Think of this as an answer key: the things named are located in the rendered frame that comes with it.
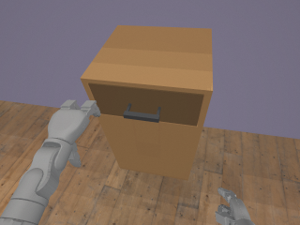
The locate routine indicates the left robot hand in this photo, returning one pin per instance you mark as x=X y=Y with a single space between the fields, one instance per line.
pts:
x=70 y=122

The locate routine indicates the cabinet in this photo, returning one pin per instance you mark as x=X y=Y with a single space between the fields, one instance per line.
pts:
x=178 y=59

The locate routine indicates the drawer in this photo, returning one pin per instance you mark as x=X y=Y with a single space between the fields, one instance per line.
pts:
x=175 y=107

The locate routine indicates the robot left forearm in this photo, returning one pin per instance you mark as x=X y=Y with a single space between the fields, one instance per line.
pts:
x=38 y=184

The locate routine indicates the right robot hand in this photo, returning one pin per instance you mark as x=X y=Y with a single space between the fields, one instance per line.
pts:
x=226 y=215

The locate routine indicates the handle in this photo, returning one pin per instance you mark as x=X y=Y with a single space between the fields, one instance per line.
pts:
x=142 y=116

